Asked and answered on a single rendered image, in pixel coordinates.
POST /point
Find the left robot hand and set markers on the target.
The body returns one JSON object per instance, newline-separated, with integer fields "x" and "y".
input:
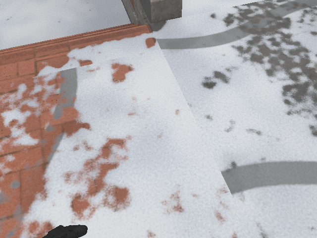
{"x": 70, "y": 231}

